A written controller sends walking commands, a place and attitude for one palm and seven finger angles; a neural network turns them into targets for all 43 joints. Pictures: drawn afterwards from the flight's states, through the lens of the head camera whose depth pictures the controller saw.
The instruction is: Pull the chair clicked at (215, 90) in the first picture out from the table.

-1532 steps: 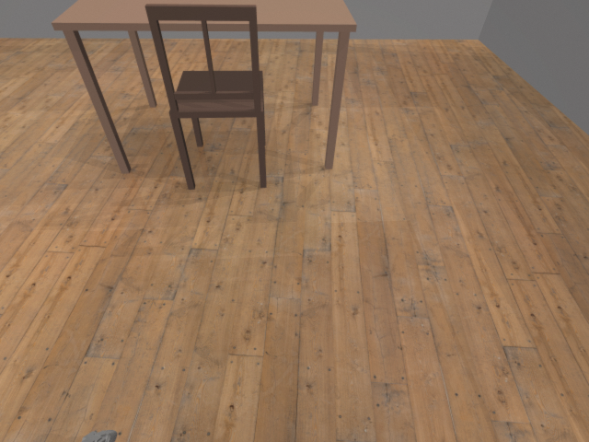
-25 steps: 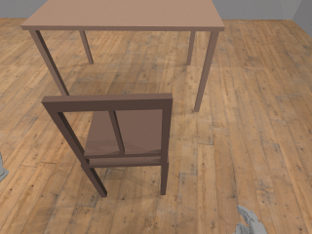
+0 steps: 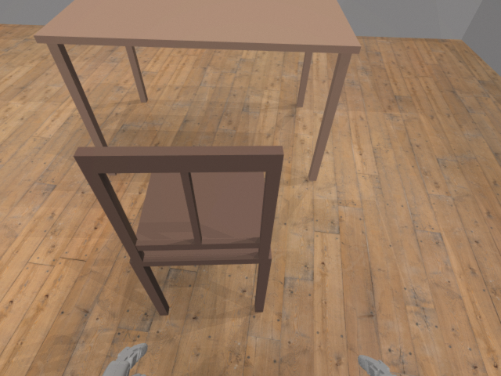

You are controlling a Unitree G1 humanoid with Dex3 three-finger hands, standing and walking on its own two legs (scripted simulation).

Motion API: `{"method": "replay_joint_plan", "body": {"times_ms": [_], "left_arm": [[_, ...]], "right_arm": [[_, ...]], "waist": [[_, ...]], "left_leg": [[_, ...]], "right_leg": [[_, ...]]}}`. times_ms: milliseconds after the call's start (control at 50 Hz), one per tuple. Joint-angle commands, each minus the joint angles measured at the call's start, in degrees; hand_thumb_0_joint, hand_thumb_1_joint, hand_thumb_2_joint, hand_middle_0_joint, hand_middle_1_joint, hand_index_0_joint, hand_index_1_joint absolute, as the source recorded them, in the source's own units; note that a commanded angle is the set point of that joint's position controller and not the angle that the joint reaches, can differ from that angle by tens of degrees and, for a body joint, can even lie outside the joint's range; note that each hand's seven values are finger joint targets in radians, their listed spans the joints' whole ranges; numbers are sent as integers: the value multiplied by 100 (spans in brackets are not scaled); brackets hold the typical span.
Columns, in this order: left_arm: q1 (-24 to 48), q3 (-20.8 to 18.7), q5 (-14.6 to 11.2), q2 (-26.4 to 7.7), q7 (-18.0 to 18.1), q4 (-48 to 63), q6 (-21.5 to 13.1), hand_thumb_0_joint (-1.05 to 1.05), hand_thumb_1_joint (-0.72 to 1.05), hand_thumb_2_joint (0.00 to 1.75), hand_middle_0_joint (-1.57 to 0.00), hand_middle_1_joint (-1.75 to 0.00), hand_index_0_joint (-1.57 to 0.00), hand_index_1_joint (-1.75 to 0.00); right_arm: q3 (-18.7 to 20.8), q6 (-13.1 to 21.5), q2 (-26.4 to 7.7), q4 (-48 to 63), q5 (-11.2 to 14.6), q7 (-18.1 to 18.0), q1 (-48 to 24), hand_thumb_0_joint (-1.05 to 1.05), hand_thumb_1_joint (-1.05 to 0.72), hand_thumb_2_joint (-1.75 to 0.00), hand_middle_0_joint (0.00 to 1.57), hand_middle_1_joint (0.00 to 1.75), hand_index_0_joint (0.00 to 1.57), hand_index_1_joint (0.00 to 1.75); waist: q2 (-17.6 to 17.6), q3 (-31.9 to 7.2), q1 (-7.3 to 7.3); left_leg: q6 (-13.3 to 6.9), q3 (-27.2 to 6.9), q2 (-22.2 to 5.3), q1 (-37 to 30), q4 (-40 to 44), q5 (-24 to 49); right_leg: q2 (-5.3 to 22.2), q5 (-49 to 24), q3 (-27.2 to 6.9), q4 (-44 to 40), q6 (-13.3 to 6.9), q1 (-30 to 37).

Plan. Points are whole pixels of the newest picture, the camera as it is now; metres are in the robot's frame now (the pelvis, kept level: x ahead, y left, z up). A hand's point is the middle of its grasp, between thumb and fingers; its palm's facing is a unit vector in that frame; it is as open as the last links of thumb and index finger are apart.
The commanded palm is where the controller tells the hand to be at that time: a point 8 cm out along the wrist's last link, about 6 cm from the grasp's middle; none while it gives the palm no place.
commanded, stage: let the arm hang, fingers relaxed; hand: left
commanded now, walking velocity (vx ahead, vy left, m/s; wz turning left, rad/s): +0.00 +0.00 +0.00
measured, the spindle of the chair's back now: (192, 210) +0.48 +0.15 -0.10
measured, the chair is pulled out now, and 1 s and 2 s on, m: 0.59 0.59 0.59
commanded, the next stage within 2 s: look to check the result in 0.86 s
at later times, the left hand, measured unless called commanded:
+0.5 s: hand out of the picture -0.03 +0.17 -0.16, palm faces +0.03 -0.97 -0.23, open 7.3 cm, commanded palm none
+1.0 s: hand out of the picture -0.02 +0.13 -0.17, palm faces +0.05 -0.98 -0.17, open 7.3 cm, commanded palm none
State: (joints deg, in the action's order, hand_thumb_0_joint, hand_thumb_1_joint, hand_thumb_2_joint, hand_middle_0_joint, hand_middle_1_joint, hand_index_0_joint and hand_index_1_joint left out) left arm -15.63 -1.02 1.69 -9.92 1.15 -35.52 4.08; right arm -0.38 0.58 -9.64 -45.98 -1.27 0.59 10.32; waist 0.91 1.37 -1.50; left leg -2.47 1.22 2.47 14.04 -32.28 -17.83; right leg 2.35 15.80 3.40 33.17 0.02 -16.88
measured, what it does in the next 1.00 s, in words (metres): stands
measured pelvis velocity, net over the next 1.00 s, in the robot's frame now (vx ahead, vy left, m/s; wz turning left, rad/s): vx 0.00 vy -0.03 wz -0.01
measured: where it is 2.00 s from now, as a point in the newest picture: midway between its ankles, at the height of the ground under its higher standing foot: outside the picture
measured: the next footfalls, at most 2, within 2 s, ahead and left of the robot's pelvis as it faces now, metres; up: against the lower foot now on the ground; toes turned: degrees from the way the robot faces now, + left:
none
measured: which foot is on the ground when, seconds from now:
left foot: down 0.00-1.00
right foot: down 0.00-1.00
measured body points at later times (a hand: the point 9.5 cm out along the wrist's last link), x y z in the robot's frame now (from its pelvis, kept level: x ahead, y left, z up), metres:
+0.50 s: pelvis +0.00 -0.01 +0.01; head +0.00 -0.02 +0.46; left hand -0.03 +0.22 -0.14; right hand -0.03 -0.22 -0.16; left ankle -0.01 +0.09 -0.73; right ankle +0.02 -0.12 -0.73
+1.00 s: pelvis +0.00 -0.03 +0.01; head +0.01 -0.03 +0.46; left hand -0.02 +0.18 -0.15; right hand -0.03 -0.22 -0.16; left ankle -0.01 +0.09 -0.73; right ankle +0.02 -0.12 -0.73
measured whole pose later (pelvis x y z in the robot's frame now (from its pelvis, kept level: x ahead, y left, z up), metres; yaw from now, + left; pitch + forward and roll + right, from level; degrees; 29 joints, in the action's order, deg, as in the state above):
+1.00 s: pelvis +0.00 -0.03 +0.01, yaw +0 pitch -2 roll +0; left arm -19.8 0.2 0.4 -6.0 2.5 -62.8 0.1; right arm 0.0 0.6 -4.8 -63.4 -0.5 -2.2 21.0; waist -0.5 2.1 0.3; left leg -0.1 0.4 -0.2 8.9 -25.8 -15.0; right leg -0.5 12.7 4.3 25.8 -2.4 -11.4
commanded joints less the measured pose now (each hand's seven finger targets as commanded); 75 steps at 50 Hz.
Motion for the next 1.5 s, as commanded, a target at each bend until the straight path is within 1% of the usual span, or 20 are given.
{"method": "replay_joint_plan", "body": {"times_ms": [0,40,80,120,140,200,240,320,440,600,740,840,920,960,1020,1060,1220,1340,1400,1480], "left_arm": [[-225,-140,-65,-908,48,-221,-331,0,90,90,-20,-30,-20,-30],[-371,-95,-83,-861,61,-682,-344,0,90,90,-20,-30,-20,-30],[-528,-193,-59,-563,94,-929,-350,0,90,90,-20,-30,-20,-30],[-472,-114,-82,-597,79,-1198,-343,0,90,90,-20,-30,-20,-30],[-399,-89,-78,-588,68,-1291,-332,0,90,90,-20,-30,-20,-30],[-416,-33,-88,-568,41,-1598,-327,0,90,90,-20,-30,-20,-30],[-457,-8,-93,-599,41,-1752,-326,0,90,90,-20,-30,-20,-30],[-594,44,-112,-572,58,-2013,-357,0,90,90,-20,-30,-20,-30],[-731,84,-126,-501,92,-2250,-371,0,90,90,-20,-30,-20,-30],[-838,79,-130,-282,133,-2436,-410,0,90,90,-20,-30,-20,-30],[-839,67,-128,-153,140,-2523,-416,0,90,90,-20,-30,-20,-30],[-854,64,-125,-84,142,-2556,-442,0,90,90,-20,-30,-20,-30],[-866,58,-124,-76,144,-2576,-458,0,90,90,-20,-30,-20,-30],[-843,56,-122,-75,148,-2571,-450,0,90,90,-20,-30,-20,-30],[-846,52,-127,-91,145,-2590,-460,0,90,90,-20,-30,-20,-30],[-860,58,-124,-86,145,-2597,-448,0,90,90,-20,-30,-20,-30],[-843,48,-128,-106,141,-2599,-458,0,90,90,-20,-30,-20,-30],[-796,45,-130,-98,145,-2578,-452,0,90,90,-20,-30,-20,-30],[-827,33,-130,-104,142,-2574,-462,0,90,90,-20,-30,-20,-30],[-824,37,-131,-87,143,-2577,-461,0,90,90,-20,-30,-20,-30]], "right_arm": [[165,56,-767,32,39,-120,298,0,-90,-90,20,30,20,30],[117,48,-686,-200,54,-154,376,0,-90,-90,20,30,20,30],[183,34,-487,-341,11,-195,612,0,-90,-90,20,30,20,30],[178,7,-489,-477,28,-201,755,0,-90,-90,20,30,20,30],[178,-20,-484,-521,36,-202,823,0,-90,-90,20,30,20,30],[189,-33,-587,-712,39,-192,997,0,-90,-90,20,30,20,30],[182,-49,-580,-816,44,-188,1114,0,-90,-90,20,30,20,30],[135,-17,-535,-1039,49,-197,1368,0,-90,-90,20,30,20,30],[82,-15,-322,-1333,69,-215,1511,0,-90,-90,20,30,20,30],[49,36,-70,-1542,78,-263,1642,0,-90,-90,20,30,20,30],[66,22,89,-1626,90,-293,1674,0,-90,-90,20,30,20,30],[78,51,117,-1655,95,-313,1677,0,-90,-90,20,30,20,30],[95,58,88,-1676,88,-311,1673,0,-90,-90,20,30,20,30],[90,41,102,-1700,86,-311,1664,0,-90,-90,20,30,20,30],[86,46,104,-1725,86,-310,1691,0,-90,-90,20,30,20,30],[82,40,102,-1729,83,-313,1631,0,-90,-90,20,30,20,30],[87,43,83,-1743,85,-313,1645,0,-90,-90,20,30,20,30],[89,31,129,-1761,88,-313,1656,0,-90,-90,20,30,20,30],[88,53,104,-1765,85,-316,1670,0,-90,-90,20,30,20,30],[91,39,95,-1767,80,-318,1655,0,-90,-90,20,30,20,30]], "waist": [[-492,-404,154],[-971,-249,196],[-1344,-328,174],[-1294,-223,157],[-910,-25,146],[-357,329,153],[-146,494,153],[143,347,139],[-50,561,159],[-156,487,162],[-240,711,161],[-265,511,154],[-37,385,143],[-168,581,136],[-43,492,141],[-252,638,154],[-37,513,153],[-268,650,148],[-197,469,158],[-106,582,154]], "left_leg": [[-50,-743,-605,-97,816,1438],[-74,-729,-640,-108,959,1338],[-83,-725,-678,-138,1031,1068],[-87,-744,-705,-22,1159,705],[-112,-818,-753,101,1260,466],[-116,-874,-751,299,1426,-238],[-139,-859,-739,378,1471,-416],[-131,-749,-696,135,1332,-145],[-121,-653,-662,151,1280,78],[-80,-589,-685,37,1207,523],[-74,-547,-691,88,1225,420],[-79,-529,-716,-90,1175,706],[-59,-514,-704,-217,1129,800],[-45,-504,-704,-114,1164,713],[-40,-501,-696,-143,1143,739],[-40,-503,-699,-132,1168,701],[-30,-490,-698,-186,1146,703],[-31,-473,-708,-127,1195,668],[-30,-495,-710,-179,1173,767],[-19,-487,-703,-168,1161,719]], "right_leg": [[439,-1018,-658,-739,-272,678],[322,-931,-579,-897,-229,749],[303,-846,-452,-970,-269,807],[275,-690,-394,-1017,-265,853],[230,-593,-348,-1083,-257,823],[269,-155,-432,-1234,-266,612],[276,50,-481,-1339,-281,526],[366,115,-613,-1395,-308,439],[367,124,-644,-1453,-327,320],[380,-316,-622,-1310,-344,425],[328,-266,-607,-1385,-352,344],[339,-571,-595,-1364,-358,457],[372,-641,-623,-1347,-356,486],[357,-539,-648,-1391,-367,417],[377,-540,-638,-1394,-369,491],[355,-505,-657,-1410,-374,375],[370,-506,-654,-1422,-368,468],[335,-452,-648,-1464,-387,429],[366,-559,-651,-1414,-384,548],[362,-481,-671,-1440,-391,444]]}}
